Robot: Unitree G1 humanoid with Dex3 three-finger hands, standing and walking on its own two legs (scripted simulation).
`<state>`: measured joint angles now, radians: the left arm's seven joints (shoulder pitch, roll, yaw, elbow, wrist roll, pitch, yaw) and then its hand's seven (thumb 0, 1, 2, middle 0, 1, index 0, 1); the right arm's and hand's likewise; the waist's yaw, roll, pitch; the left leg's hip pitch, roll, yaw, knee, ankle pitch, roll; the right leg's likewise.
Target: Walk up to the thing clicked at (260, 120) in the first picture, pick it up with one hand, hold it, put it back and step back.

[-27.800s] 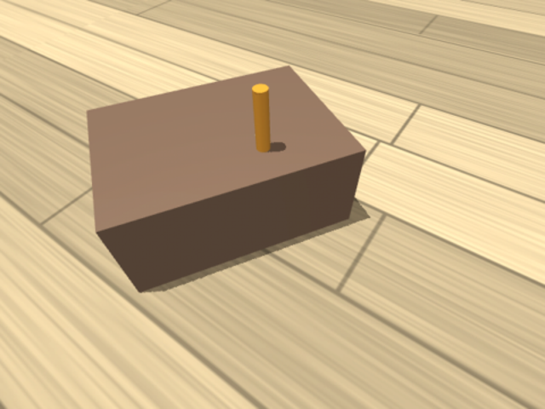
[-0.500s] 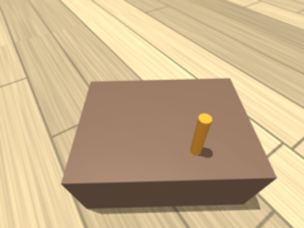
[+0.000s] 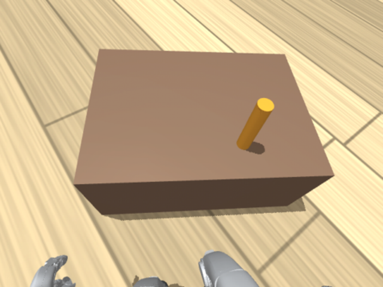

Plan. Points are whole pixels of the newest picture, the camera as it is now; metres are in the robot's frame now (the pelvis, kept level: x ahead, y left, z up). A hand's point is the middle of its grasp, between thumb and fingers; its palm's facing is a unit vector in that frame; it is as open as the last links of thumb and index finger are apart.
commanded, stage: step back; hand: right
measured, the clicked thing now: (252, 126) +0.61 -0.26 -0.22
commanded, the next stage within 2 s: none
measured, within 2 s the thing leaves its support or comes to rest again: neither
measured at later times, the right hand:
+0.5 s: hand out of the picture -0.01 -0.28 -0.15, palm faces +0.01 +0.92 -0.39, open 7.4 cm
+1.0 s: hand out of the picture -0.12 -0.30 -0.14, palm faces +0.02 +0.89 -0.45, open 7.4 cm
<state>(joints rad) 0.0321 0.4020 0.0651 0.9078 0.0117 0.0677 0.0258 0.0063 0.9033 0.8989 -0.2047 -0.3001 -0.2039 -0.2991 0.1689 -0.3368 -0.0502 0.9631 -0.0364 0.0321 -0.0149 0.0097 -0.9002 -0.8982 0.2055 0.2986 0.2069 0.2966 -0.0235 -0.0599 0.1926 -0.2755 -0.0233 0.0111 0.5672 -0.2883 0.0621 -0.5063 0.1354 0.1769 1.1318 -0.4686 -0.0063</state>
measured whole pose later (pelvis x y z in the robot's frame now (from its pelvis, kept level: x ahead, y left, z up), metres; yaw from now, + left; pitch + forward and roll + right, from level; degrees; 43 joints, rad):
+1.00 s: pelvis -0.24 -0.02 -0.01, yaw -5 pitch -2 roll +0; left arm 0.17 0.41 0.10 0.83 0.03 0.07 -0.01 0.01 0.90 0.90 -0.21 -0.30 -0.20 -0.30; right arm 0.11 -0.39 -0.05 0.78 -0.03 0.01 -0.02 0.01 -0.90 -0.90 0.21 0.30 0.21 0.30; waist 0.02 -0.03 0.20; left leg -0.39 0.06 0.01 0.65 -0.23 -0.01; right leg -0.28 0.03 0.09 0.75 -0.43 0.02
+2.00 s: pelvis -0.55 -0.09 -0.01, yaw +1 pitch -1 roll +1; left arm 0.21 0.35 0.07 0.88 0.06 0.02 0.00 0.01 0.90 0.90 -0.21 -0.30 -0.21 -0.30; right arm 0.21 -0.41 -0.05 0.90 -0.02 0.05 -0.02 0.01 -0.90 -0.90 0.20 0.30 0.20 0.30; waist 0.03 0.06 0.10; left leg -0.44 -0.07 -0.13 1.05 -0.43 -0.02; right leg -0.31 -0.02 -0.01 0.64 -0.31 -0.02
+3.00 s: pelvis -0.52 -0.04 +0.00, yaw +1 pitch -2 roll +0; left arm 0.08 0.38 0.02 1.05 0.01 -0.02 0.00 0.01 0.90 0.90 -0.21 -0.30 -0.21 -0.30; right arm 0.04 -0.32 -0.02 1.06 -0.01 -0.01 0.00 0.01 -0.90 -0.90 0.20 0.30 0.21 0.30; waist 0.02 -0.02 0.08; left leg -0.24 0.02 0.05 0.54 -0.27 0.01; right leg -0.19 -0.04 0.03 0.51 -0.29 0.05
